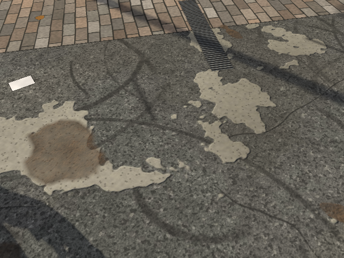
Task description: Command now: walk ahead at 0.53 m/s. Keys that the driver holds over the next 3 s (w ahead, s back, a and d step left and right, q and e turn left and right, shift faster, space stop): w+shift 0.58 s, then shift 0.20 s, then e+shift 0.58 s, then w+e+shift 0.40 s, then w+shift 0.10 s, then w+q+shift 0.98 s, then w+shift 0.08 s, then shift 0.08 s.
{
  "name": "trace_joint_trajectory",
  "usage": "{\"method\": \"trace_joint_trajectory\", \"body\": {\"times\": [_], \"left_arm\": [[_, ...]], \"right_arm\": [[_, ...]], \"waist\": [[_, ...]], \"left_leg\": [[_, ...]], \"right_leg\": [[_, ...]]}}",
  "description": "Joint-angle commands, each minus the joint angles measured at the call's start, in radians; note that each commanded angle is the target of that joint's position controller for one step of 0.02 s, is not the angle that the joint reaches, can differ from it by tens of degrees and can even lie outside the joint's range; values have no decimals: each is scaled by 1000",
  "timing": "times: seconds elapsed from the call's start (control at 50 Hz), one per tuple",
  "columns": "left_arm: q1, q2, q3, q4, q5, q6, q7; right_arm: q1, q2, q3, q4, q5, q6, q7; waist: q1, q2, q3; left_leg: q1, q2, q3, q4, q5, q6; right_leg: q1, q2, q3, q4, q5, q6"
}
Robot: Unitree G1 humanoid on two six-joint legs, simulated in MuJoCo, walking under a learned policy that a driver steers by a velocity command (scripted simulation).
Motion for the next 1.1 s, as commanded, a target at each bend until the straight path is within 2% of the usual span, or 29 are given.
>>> {"method": "trace_joint_trajectory", "body": {"times": [0.02,0.08,0.1,0.12,0.14,0.16,0.18,0.2,0.22,0.28,0.38,0.5,0.54,0.58,0.6,0.62,0.64,0.66,0.68,0.7,0.74,0.8,0.88,0.94,1.02,1.04,1.06,1.08,1.1], "left_arm": [[-45,83,29,-76,-4,-37,-13],[44,51,34,-64,-16,-37,-6],[117,40,36,-37,-13,-39,1],[240,48,43,12,-5,-52,11],[387,117,58,39,17,-71,24],[338,167,52,22,22,-73,23],[224,174,56,-10,15,-74,24],[129,152,51,-47,7,-86,16],[115,149,50,-53,1,-95,12],[169,103,38,-25,-9,-117,25],[266,86,34,-6,-16,-126,20],[276,106,37,9,-15,-134,29],[259,135,40,16,-11,-129,30],[244,193,55,25,7,-110,43],[212,207,62,21,7,-99,48],[237,131,47,-1,1,-98,43],[341,-5,23,-23,-60,-115,22],[258,97,44,-37,-56,-122,34],[142,111,47,-64,-50,-122,40],[108,92,40,-66,-34,-121,41],[105,53,36,-68,3,-87,24],[102,26,33,-72,5,-51,14],[-82,24,14,-141,-12,-52,1],[-133,41,10,-166,-6,-49,-10],[-19,101,38,-158,17,-42,-9],[60,114,49,-140,17,-48,-4],[129,173,73,-135,13,-55,7],[60,265,99,-156,-11,-34,19],[56,312,112,-186,-37,-21,12]], "right_arm": [[-114,-164,-45,-73,6,-41,1],[-159,-177,-58,-83,8,-49,3],[-168,-170,-60,-88,5,-45,6],[-179,-141,-55,-100,-10,-44,11],[-228,-51,-30,-143,-27,-52,19],[-217,23,-11,-202,-14,-69,41],[-272,-33,-16,-230,-34,-74,53],[-321,-90,-27,-242,-28,-77,67],[-303,-101,-31,-228,-30,-76,74],[-293,-85,-29,-221,-31,-45,88],[-508,-74,-21,-305,-21,-26,83],[-634,-78,-9,-378,-9,-33,83],[-578,-91,-13,-377,-11,-35,69],[-309,-154,-40,-313,-10,-41,45],[-75,-187,-59,-236,-15,-49,32],[86,-263,-79,-204,-46,-59,20],[80,-315,-91,-190,-54,-62,31],[-6,-287,-90,-197,-31,-63,43],[-90,-207,-68,-194,-23,-74,42],[-119,-136,-49,-179,-22,-85,43],[-119,-62,-19,-144,-12,-96,33],[-76,-104,-17,-111,-4,-115,30],[-134,-108,-8,-134,10,-110,14],[-83,-129,-14,-130,20,-99,-10],[-84,-176,-38,-153,11,-61,-43],[-104,-191,-47,-170,10,-47,-42],[-107,-216,-60,-193,13,-38,-36],[-54,-138,-54,-239,-4,-24,-24],[28,-99,-30,-262,-5,-13,-16]], "waist": [[69,72,122],[108,104,162],[132,43,183],[167,-88,170],[220,-346,119],[135,-416,129],[85,-249,184],[54,-92,178],[38,-33,133],[26,-79,132],[73,-62,202],[80,-94,230],[38,-130,174],[-91,-186,21],[-196,-161,-81],[-211,-67,-208],[-90,271,-341],[-78,120,-282],[-52,30,-120],[-22,-51,-25],[37,-19,30],[76,26,57],[63,80,86],[35,73,53],[73,80,23],[109,53,-9],[153,-56,-44],[47,-277,-38],[36,-233,-210]], "left_leg": [[-85,255,-226,-268,-264,109],[-267,215,-126,-189,-366,115],[-344,199,-108,-95,-398,126],[-428,142,-58,129,-343,128],[-569,36,71,582,-183,94],[-844,-57,4,793,-166,96],[-896,54,-64,886,-55,100],[-858,106,-68,874,72,82],[-781,124,-66,818,120,57],[-717,126,-9,758,198,2],[-775,110,61,564,287,-30],[-628,77,128,287,318,37],[-470,6,175,245,228,85],[-188,-69,174,260,104,124],[65,-57,148,194,138,143],[334,166,-104,199,-92,166],[566,452,-743,-5,-101,283],[489,411,-733,-52,146,276],[319,384,-489,-9,399,254],[147,348,-350,-16,634,234],[-27,276,-179,-58,771,182],[-95,248,-47,-91,984,163],[-144,147,167,-100,904,93],[-45,181,194,-29,868,66],[33,238,210,278,990,35],[14,233,216,459,909,22],[-86,160,231,760,582,-21],[-394,-68,217,1102,-346,-83],[-474,-60,-32,1179,-364,-95]], "right_leg": [[-69,-64,20,29,20,7],[212,-26,-82,-165,-49,-6],[316,1,-119,-235,-58,-9],[446,8,-80,-291,-126,-13],[543,-227,288,-438,-390,-49],[564,-388,792,-661,-682,-148],[458,-451,839,-683,-735,-187],[404,-401,704,-642,-580,-165],[381,-340,567,-637,-450,-137],[362,-241,367,-685,-239,-110],[399,-202,215,-729,15,-137],[530,-235,84,-763,425,-137],[570,-240,23,-624,909,-119],[575,-260,1,-276,1272,-101],[474,-223,-23,14,1188,-78],[233,-154,-8,360,734,-75],[-143,77,70,758,-168,-25],[-232,32,177,818,-108,-50],[-244,-25,145,776,-31,-46],[-192,-54,126,704,-19,-45],[-99,-79,130,579,-29,-32],[-68,-51,89,429,-5,-14],[-1,-25,-27,43,316,-20],[24,-15,-66,-60,412,-34],[102,44,-94,-104,207,-99],[175,61,-81,-178,217,-129],[284,-16,53,-262,540,-187],[421,-258,438,-216,1207,-323],[484,-370,690,-336,1075,-461]]}}
Next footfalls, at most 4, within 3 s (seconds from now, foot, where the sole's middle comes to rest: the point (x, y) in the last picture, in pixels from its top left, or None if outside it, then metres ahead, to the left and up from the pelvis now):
0.14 right None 0.08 -0.12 -0.78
0.60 left None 0.53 0.07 -0.78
1.06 right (198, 217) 0.76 -0.07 -0.78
1.54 left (158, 212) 0.79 0.11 -0.78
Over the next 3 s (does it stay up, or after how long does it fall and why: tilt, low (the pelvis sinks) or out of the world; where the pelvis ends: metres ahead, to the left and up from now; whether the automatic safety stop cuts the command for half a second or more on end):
stays up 1.40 -0.73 -0.02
